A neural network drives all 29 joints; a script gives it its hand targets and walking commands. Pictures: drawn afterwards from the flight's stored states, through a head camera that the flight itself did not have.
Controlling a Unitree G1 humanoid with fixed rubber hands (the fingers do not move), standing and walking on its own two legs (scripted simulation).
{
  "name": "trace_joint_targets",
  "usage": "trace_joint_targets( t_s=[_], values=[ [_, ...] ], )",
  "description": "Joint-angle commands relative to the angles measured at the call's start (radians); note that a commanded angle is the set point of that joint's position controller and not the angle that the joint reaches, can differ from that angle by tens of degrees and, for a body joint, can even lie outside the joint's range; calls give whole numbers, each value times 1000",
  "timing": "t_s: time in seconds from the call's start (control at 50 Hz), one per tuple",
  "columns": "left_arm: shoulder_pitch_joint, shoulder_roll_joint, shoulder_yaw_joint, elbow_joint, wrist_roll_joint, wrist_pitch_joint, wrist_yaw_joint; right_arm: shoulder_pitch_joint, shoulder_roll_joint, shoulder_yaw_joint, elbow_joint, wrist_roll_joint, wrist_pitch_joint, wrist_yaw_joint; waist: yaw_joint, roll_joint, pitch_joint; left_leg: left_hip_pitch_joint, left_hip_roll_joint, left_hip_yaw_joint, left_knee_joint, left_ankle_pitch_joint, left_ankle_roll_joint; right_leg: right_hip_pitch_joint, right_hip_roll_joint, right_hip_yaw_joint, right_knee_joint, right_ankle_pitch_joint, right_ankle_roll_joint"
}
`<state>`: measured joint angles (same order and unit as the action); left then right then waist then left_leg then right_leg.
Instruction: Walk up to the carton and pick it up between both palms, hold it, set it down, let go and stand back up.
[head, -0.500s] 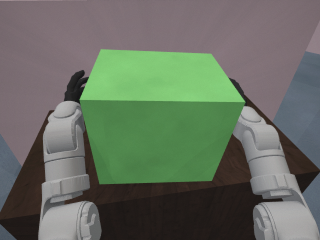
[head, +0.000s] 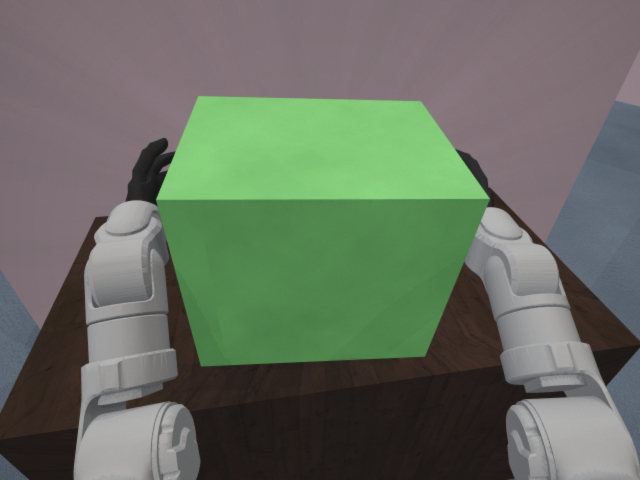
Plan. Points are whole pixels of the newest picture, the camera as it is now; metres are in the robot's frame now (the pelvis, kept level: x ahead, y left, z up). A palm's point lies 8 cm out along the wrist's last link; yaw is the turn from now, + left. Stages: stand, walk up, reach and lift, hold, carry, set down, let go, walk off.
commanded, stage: hold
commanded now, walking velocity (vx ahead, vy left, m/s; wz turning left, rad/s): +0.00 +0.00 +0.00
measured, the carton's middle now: (314, 229) +0.39 +0.00 +0.18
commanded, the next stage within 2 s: none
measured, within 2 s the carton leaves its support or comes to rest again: neither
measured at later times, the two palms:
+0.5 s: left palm (141, 208) +0.36 +0.19 +0.24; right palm (470, 218) +0.35 -0.19 +0.21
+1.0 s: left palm (150, 209) +0.36 +0.18 +0.23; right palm (478, 220) +0.35 -0.20 +0.21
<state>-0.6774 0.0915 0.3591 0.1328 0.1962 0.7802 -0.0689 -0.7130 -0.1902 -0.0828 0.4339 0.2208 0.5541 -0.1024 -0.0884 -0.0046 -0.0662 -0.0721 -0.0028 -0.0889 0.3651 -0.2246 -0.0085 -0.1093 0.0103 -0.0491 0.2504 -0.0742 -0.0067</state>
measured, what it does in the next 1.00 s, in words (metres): stands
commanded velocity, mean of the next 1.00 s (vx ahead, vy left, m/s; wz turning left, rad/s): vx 0.00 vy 0.00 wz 0.00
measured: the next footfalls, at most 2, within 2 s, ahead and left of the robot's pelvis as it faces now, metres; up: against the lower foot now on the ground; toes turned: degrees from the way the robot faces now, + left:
none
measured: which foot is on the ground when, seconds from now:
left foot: down 0.00-1.00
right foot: down 0.00-1.00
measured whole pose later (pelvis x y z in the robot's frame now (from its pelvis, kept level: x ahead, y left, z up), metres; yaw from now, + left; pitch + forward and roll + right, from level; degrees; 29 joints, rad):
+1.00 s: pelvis -0.01 +0.00 +0.00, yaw +0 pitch -4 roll -1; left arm -0.69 0.08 0.37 0.16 0.21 0.78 -0.07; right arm -0.71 -0.18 -0.10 0.44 0.19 0.56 -0.09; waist -0.08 0.00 -0.06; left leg -0.07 -0.01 -0.08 0.36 -0.21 0.00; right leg -0.12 0.01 -0.04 0.26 -0.07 0.00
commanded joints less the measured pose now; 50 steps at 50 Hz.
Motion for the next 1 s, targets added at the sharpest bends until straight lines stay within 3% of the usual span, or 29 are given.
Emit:
trace_joint_targets(
  t_s=[0.0, 0.04, 0.06, 0.12, 0.16, 0.22, 0.24, 0.26, 0.28, 0.3, 0.36, 0.38, 0.4, 0.44, 0.46, 0.48, 0.52, 0.54, 0.6, 0.62, 0.68, 0.7, 0.72, 0.74, 0.82, 0.84, 0.9, 0.94, 0.98],
  values=[
    [-627, -514, -504, -170, -177, -32, -142, -820, 572, 378, -370, 147, -74, 108, -12, 23, -391, -164, -53, 62, -66, 328, -37, 441, 45, 21, 57, 241, 7],
    [-618, -505, -502, -163, -175, -33, -137, -796, 568, 379, -364, 153, -66, 106, -10, 48, -370, -172, -54, 66, -63, 334, -40, 432, 38, 30, 61, 246, 3],
    [-617, -523, -523, -218, -185, -33, -134, -803, 568, 398, -407, 163, -69, 106, -12, 43, -419, -135, -52, 61, -58, 367, -47, 440, 45, 25, 65, 272, 5],
    [-640, -506, -483, -131, -163, -29, -131, -829, 565, 372, -342, 135, -63, 118, 9, 42, -329, -197, -46, 65, -95, 222, -28, 395, 36, 17, 45, 117, 3],
    [-638, -535, -523, -166, -184, -30, -125, -846, 583, 382, -395, 144, -77, 124, 8, 43, -373, -175, -47, 69, -84, 261, -26, 402, 38, 23, 56, 171, 0],
    [-609, -522, -511, -176, -180, -27, -120, -802, 561, 375, -383, 141, -71, 124, 4, 28, -381, -155, -43, 68, -72, 321, -38, 410, 47, 18, 52, 202, 2],
    [-615, -508, -501, -142, -176, -25, -125, -819, 544, 366, -361, 141, -67, 123, -6, 20, -345, -160, -44, 65, -81, 278, -33, 390, 45, 21, 47, 165, 4],
    [-604, -522, -491, -140, -169, -25, -129, -814, 556, 367, -358, 133, -71, 126, 20, 22, -347, -177, -41, 67, -87, 240, -28, 399, 43, 14, 47, 137, 4],
    [-620, -500, -462, -74, -158, -19, -136, -833, 548, 344, -311, 120, -64, 128, 11, 14, -288, -222, -44, 74, -112, 174, -21, 383, 37, 20, 37, 86, 3],
    [-624, -506, -454, -86, -158, -20, -141, -840, 558, 346, -319, 112, -67, 131, 16, 4, -307, -216, -44, 74, -117, 150, -8, 395, 37, 19, 37, 79, 3],
    [-662, -517, -494, -155, -174, -28, -135, -840, 574, 365, -336, 125, -76, 134, 10, 30, -391, -185, -38, 72, -93, 225, -18, 426, 39, 26, 52, 143, 1],
    [-656, -527, -492, -128, -169, -24, -131, -840, 565, 358, -339, 122, -76, 132, 5, 40, -364, -178, -39, 72, -92, 266, -27, 400, 45, 22, 50, 158, 0],
    [-641, -531, -494, -142, -181, -26, -130, -839, 568, 362, -347, 131, -78, 127, -3, 21, -392, -153, -40, 66, -74, 308, -33, 409, 45, 17, 51, 199, -3],
    [-648, -524, -504, -160, -187, -29, -134, -812, 567, 359, -342, 124, -73, 118, -21, 30, -394, -146, -45, 68, -70, 292, -37, 416, 47, 21, 52, 193, 1],
    [-651, -512, -480, -116, -171, -25, -139, -830, 551, 347, -328, 126, -68, 118, -4, 24, -351, -179, -44, 70, -78, 260, -34, 400, 45, 18, 47, 164, 2],
    [-639, -508, -483, -104, -176, -26, -142, -827, 553, 337, -332, 113, -67, 116, -18, 25, -356, -186, -46, 75, -85, 230, -32, 404, 43, 17, 47, 134, 6],
    [-651, -517, -478, -86, -172, -25, -147, -824, 562, 328, -297, 105, -59, 124, -14, 49, -300, -229, -40, 72, -112, 172, -24, 406, 40, 18, 41, 96, 0],
    [-648, -515, -454, -50, -152, -20, -147, -838, 555, 318, -269, 89, -59, 129, 0, 31, -276, -229, -39, 72, -121, 146, -16, 386, 41, 9, 38, 65, -3],
    [-681, -545, -496, -104, -179, -32, -133, -884, 575, 344, -324, 115, -83, 136, 4, 53, -373, -205, -41, 75, -104, 188, -24, 399, 46, 17, 50, 92, -6],
    [-687, -561, -541, -169, -199, -39, -125, -864, 584, 368, -351, 133, -86, 134, -9, 61, -432, -167, -38, 67, -85, 253, -33, 412, 52, 17, 61, 147, -8],
    [-691, -527, -492, -96, -170, -35, -129, -846, 567, 332, -259, 106, -74, 133, -11, 51, -329, -205, -39, 73, -101, 168, -31, 380, 43, 12, 42, 66, -1],
    [-681, -523, -463, -50, -157, -30, -133, -856, 562, 321, -244, 94, -74, 140, 8, 37, -285, -234, -37, 73, -119, 134, -23, 375, 41, 9, 35, 35, -4],
    [-654, -533, -465, -63, -161, -29, -135, -848, 573, 329, -266, 100, -79, 141, 13, 27, -315, -225, -37, 77, -116, 147, -17, 380, 39, 13, 40, 66, -3],
    [-641, -549, -476, -63, -157, -24, -136, -847, 562, 329, -283, 97, -80, 141, 0, 51, -321, -218, -31, 68, -118, 175, -26, 400, 42, 16, 39, 81, -4],
    [-656, -531, -508, -142, -183, -39, -130, -874, 575, 369, -387, 129, -89, 126, -2, 25, -435, -159, -49, 71, -65, 312, -32, 436, 51, 18, 57, 207, 9],
    [-657, -514, -478, -99, -173, -38, -134, -859, 578, 361, -333, 123, -76, 121, 0, 11, -371, -189, -59, 77, -78, 257, -21, 421, 39, 22, 51, 183, 8],
    [-641, -504, -461, -108, -156, -37, -144, -834, 591, 362, -329, 117, -74, 121, 19, 5, -362, -219, -59, 80, -102, 203, -8, 446, 28, 34, 51, 171, 16],
    [-661, -480, -410, -19, -126, -25, -150, -865, 585, 332, -261, 92, -64, 127, 33, 4, -272, -272, -64, 96, -131, 75, 8, 410, 20, 35, 32, 44, 22],
    [-669, -510, -447, -60, -148, -31, -148, -881, 595, 345, -301, 102, -75, 133, 26, 9, -321, -260, -46, 81, -135, 86, 10, 422, 35, 23, 45, 40, 15]
  ],
)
